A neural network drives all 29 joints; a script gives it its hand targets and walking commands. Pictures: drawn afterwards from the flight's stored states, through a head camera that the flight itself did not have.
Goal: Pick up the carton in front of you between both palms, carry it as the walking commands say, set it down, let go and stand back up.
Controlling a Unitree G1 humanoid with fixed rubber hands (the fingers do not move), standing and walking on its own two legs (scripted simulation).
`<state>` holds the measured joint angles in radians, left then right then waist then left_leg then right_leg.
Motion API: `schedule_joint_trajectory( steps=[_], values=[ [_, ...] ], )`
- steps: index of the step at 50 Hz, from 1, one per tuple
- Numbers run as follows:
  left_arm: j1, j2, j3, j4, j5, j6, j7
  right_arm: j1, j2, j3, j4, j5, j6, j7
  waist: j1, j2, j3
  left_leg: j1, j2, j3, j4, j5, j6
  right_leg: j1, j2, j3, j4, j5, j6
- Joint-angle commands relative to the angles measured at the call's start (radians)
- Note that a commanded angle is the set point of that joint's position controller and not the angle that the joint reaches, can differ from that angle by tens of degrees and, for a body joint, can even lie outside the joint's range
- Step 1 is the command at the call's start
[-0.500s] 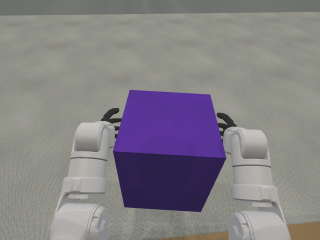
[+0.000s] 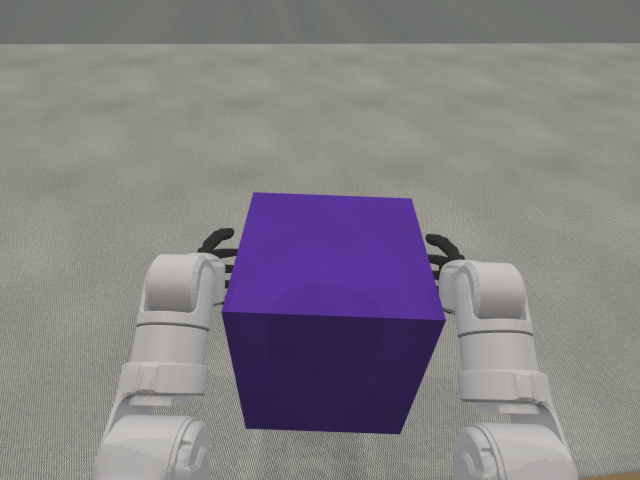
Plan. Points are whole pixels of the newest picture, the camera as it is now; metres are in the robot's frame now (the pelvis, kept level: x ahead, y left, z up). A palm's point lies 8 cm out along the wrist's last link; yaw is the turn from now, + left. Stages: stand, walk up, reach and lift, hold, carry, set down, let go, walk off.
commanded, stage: carry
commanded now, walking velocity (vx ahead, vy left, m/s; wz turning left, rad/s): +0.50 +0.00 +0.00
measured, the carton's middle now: (327, 314) +0.34 +0.00 +0.05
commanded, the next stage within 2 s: none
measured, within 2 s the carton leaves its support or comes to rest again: neither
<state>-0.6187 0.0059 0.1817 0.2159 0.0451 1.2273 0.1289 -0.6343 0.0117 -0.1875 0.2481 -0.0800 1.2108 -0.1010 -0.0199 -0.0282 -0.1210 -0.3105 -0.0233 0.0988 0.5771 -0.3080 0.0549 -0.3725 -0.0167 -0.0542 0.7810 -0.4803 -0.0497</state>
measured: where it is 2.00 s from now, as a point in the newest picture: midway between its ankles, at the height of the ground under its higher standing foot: (305, 289)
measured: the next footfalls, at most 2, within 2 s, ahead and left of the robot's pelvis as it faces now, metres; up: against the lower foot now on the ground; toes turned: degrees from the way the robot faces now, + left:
right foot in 0.24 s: +0.21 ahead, -0.13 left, +0.00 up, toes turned -5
left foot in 0.76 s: +0.53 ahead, +0.11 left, -0.10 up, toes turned +5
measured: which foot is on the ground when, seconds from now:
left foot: down 0.00-0.26, up 0.28-0.74, down 0.76-1.00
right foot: up 0.00-0.22, down 0.24-0.78, up 0.80-1.00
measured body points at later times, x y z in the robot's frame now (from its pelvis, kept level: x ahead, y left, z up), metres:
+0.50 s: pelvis +0.19 -0.04 +0.01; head +0.24 -0.05 +0.45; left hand +0.55 +0.13 +0.10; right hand +0.57 -0.17 +0.10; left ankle +0.25 +0.10 -0.68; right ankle +0.17 -0.12 -0.73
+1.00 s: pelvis +0.50 +0.04 -0.10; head +0.57 +0.07 +0.35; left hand +0.87 +0.18 -0.06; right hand +0.85 -0.12 -0.05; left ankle +0.49 +0.10 -0.82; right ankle +0.49 -0.10 -0.72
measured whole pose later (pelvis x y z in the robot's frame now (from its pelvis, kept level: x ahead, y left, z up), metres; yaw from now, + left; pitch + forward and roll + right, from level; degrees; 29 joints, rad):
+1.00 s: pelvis +0.50 +0.04 -0.10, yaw +0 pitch +6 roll -1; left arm -0.60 -0.01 0.16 0.15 0.04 1.15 0.13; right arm -0.52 0.04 -0.21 0.09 -0.06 1.13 -0.12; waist -0.03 -0.04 0.03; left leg -0.40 -0.02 0.10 0.63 -0.35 0.09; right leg -0.70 -0.04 -0.02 1.29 -0.40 -0.02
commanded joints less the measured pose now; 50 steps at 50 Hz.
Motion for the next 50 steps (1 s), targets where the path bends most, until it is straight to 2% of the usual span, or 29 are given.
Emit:
schedule_joint_trajectory(
  steps=[1,3,5,7,8,10,11,12,13,14,16,17,19,20,24,25,28,30,34,36,37,38,39,40,42,43,45,48,50],
  values=[
    [-0.787,-1.134,-0.574,-0.128,-0.417,-0.037,-0.233,-0.706,1.067,0.555,-0.134,0.42,-0.021,0.219,-0.077,0.15,-0.168,0.458,0.381,-0.605,-0.245,0.115,0.25,-0.495,-0.021,0.049,0.209,-0.062,-0.005],
    [-0.743,-1.13,-0.561,-0.139,-0.406,-0.034,-0.226,-0.792,1.079,0.602,-0.251,0.464,-0.023,0.212,-0.044,0.077,-0.239,0.429,0.332,-0.442,-0.255,0.135,0.189,-0.409,-0.05,0.044,0.159,0.04,0.006],
    [-0.766,-1.113,-0.562,-0.214,-0.417,-0.03,-0.214,-0.811,1.113,0.632,-0.313,0.498,-0.024,0.204,-0.044,0.107,-0.288,0.415,0.28,-0.343,-0.235,0.238,0.155,-0.31,-0.031,0.004,0.045,0.126,0.023],
    [-0.677,-1.098,-0.556,-0.153,-0.393,-0.017,-0.203,-0.716,1.065,0.613,-0.266,0.469,-0.014,0.201,-0.04,0.2,-0.251,0.334,0.243,-0.273,-0.221,0.271,0.132,-0.232,-0.004,-0.029,-0.063,0.145,0.031],
    [-0.675,-1.084,-0.55,-0.159,-0.38,-0.018,-0.201,-0.701,1.062,0.617,-0.266,0.462,-0.013,0.204,-0.046,0.199,-0.247,0.334,0.227,-0.232,-0.21,0.317,0.119,-0.197,0.02,-0.061,-0.128,0.184,0.029],
    [-0.603,-1.072,-0.545,-0.098,-0.356,-0.016,-0.207,-0.648,1.05,0.606,-0.208,0.437,-0.011,0.213,0.004,0.199,-0.264,0.282,0.195,-0.127,-0.117,0.376,0.067,-0.042,0.066,-0.129,-0.271,0.26,0.017],
    [-0.601,-1.067,-0.542,-0.093,-0.355,-0.018,-0.215,-0.629,1.055,0.603,-0.179,0.43,-0.011,0.216,0.021,0.14,-0.314,0.174,0.169,-0.076,-0.01,0.424,0.039,0.17,0.063,-0.137,-0.301,0.298,-0.006],
    [-0.574,-1.079,-0.536,-0.082,-0.353,-0.024,-0.223,-0.643,1.063,0.611,-0.193,0.423,-0.014,0.22,0.056,0.03,-0.374,-0.007,0.129,-0.022,0.177,0.338,-0.002,0.398,-0.033,0.018,-0.32,0.236,-0.063],
    [-0.566,-1.059,-0.518,-0.056,-0.348,-0.031,-0.233,-0.667,1.066,0.609,-0.199,0.419,-0.011,0.224,0.083,-0.256,-0.407,-0.283,0.028,0.008,0.436,-0.006,-0.055,0.592,-0.302,0.44,-0.364,0.225,-0.163],
    [-0.583,-1.063,-0.516,-0.066,-0.344,-0.039,-0.239,-0.68,1.091,0.609,-0.168,0.422,-0.012,0.227,0.105,-0.322,-0.337,-0.49,-0.036,-0.059,0.563,-0.252,-0.04,0.662,-0.346,0.633,-0.408,0.394,-0.252],
    [-0.663,-1.117,-0.57,-0.105,-0.379,-0.052,-0.253,-0.649,1.104,0.583,-0.113,0.397,-0.026,0.226,0.095,-0.087,-0.317,-0.507,0.065,-0.143,0.603,-0.208,-0.022,0.546,-0.341,0.501,-0.357,0.444,-0.243],
    [-0.754,-1.146,-0.594,-0.169,-0.408,-0.063,-0.256,-0.682,1.118,0.589,-0.154,0.404,-0.036,0.224,0.085,-0.033,-0.287,-0.473,0.085,-0.139,0.55,-0.148,-0.024,0.462,-0.294,0.426,-0.391,0.38,-0.207],
    [-0.868,-1.16,-0.645,-0.304,-0.46,-0.079,-0.253,-0.734,1.134,0.613,-0.227,0.425,-0.041,0.211,0.078,-0.087,-0.308,-0.4,0.069,-0.099,0.391,-0.122,-0.04,0.405,-0.247,0.319,-0.405,0.355,-0.179],
    [-0.845,-1.171,-0.663,-0.32,-0.497,-0.08,-0.247,-0.744,1.124,0.623,-0.277,0.432,-0.042,0.203,0.082,-0.105,-0.316,-0.35,0.076,-0.076,0.374,-0.079,-0.041,0.353,-0.28,0.308,-0.415,0.365,-0.195],
    [-0.78,-1.113,-0.664,-0.357,-0.492,-0.059,-0.235,-0.625,1.057,0.624,-0.287,0.384,-0.032,0.163,0.089,-0.085,-0.341,-0.378,0.091,-0.09,0.341,0.127,-0.038,0.427,-0.261,0.239,-0.376,0.5,-0.189],
    [-0.767,-1.106,-0.67,-0.325,-0.484,-0.049,-0.235,-0.615,1.029,0.61,-0.28,0.362,-0.028,0.163,0.111,-0.072,-0.297,-0.526,0.123,-0.157,0.304,0.212,-0.04,0.542,-0.253,0.263,-0.337,0.526,-0.183],
    [-0.635,-1.093,-0.662,-0.178,-0.45,-0.033,-0.247,-0.52,0.962,0.57,-0.202,0.304,-0.002,0.176,0.168,-0.021,-0.261,-0.66,0.116,-0.124,0.152,0.332,-0.041,0.692,-0.226,0.265,-0.22,0.64,-0.163],
    [-0.64,-1.115,-0.652,-0.123,-0.449,-0.042,-0.261,-0.543,0.957,0.563,-0.187,0.281,-0.009,0.191,0.181,-0.009,-0.212,-0.498,0.09,-0.08,-0.025,0.494,-0.042,0.534,-0.183,0.22,-0.218,0.52,-0.14],
    [-0.722,-1.155,-0.639,-0.105,-0.476,-0.075,-0.291,-0.622,0.982,0.548,-0.179,0.278,-0.02,0.203,0.144,-0.13,-0.144,-0.166,0.075,-0.022,-0.117,0.666,-0.019,0.254,-0.143,0.124,-0.162,0.382,-0.076],
    [-0.714,-1.166,-0.64,-0.063,-0.458,-0.09,-0.291,-0.587,0.981,0.529,-0.1,0.271,-0.025,0.211,0.098,-0.103,-0.177,-0.022,0.062,0.014,-0.17,0.639,-0.02,0.252,-0.123,0.102,-0.051,0.384,-0.046],
    [-0.692,-1.161,-0.633,-0.04,-0.458,-0.095,-0.292,-0.549,0.976,0.514,-0.076,0.268,-0.031,0.214,0.033,-0.032,-0.214,0.169,0.04,0.049,-0.17,0.575,-0.014,0.205,-0.077,0.062,0.13,0.493,-0.023],
    [-0.714,-1.175,-0.633,-0.046,-0.474,-0.106,-0.293,-0.524,0.976,0.491,-0.055,0.261,-0.04,0.223,-0.034,0.069,-0.3,0.382,0.08,0.011,-0.138,0.442,-0.014,0.103,-0.047,0.007,0.375,0.438,0.012],
    [-0.738,-1.188,-0.618,-0.018,-0.459,-0.112,-0.294,-0.56,0.977,0.493,-0.048,0.268,-0.049,0.228,-0.036,0.166,-0.313,0.584,0.206,-0.146,0.057,0.61,-0.008,-0.184,0.01,0.02,0.563,-0.096,0.028],
    [-0.756,-1.163,-0.613,-0.032,-0.457,-0.112,-0.289,-0.566,0.956,0.484,-0.023,0.264,-0.052,0.227,0.006,0.227,-0.326,0.603,0.317,-0.394,0.073,0.586,0.026,-0.365,0.031,0.045,0.729,-0.179,0.039],
    [-0.755,-1.168,-0.585,-0.063,-0.444,-0.104,-0.255,-0.597,1.001,0.519,-0.053,0.326,-0.056,0.225,-0.032,0.336,-0.311,0.535,0.395,-0.626,-0.155,0.174,0.129,-0.478,0.009,0.054,0.808,-0.032,0.054],
    [-0.753,-1.181,-0.61,-0.099,-0.442,-0.103,-0.239,-0.625,1.054,0.533,-0.118,0.376,-0.063,0.235,-0.006,0.166,-0.294,0.433,0.344,-0.581,-0.194,0.185,0.101,-0.428,-0.02,0.075,0.733,0.028,0.053],
    [-0.788,-1.254,-0.625,-0.213,-0.449,-0.119,-0.225,-0.769,1.152,0.616,-0.277,0.453,-0.088,0.244,0.0,0.15,-0.353,0.356,0.343,-0.554,-0.147,0.243,0.16,-0.41,-0.06,0.082,0.672,0.102,0.033],
    [-0.714,-1.245,-0.648,-0.264,-0.431,-0.134,-0.188,-0.703,1.162,0.648,-0.353,0.494,-0.101,0.239,-0.018,0.18,-0.402,0.495,0.275,-0.4,-0.068,0.552,0.135,-0.492,-0.045,0.063,0.54,0.106,0.026],
    [-0.572,-1.212,-0.65,-0.235,-0.379,-0.14,-0.181,-0.556,1.133,0.66,-0.303,0.466,-0.104,0.239,-0.041,0.143,-0.393,0.521,0.279,-0.345,-0.043,0.64,0.171,-0.533,-0.037,0.036,0.422,0.073,0.026]
  ],
)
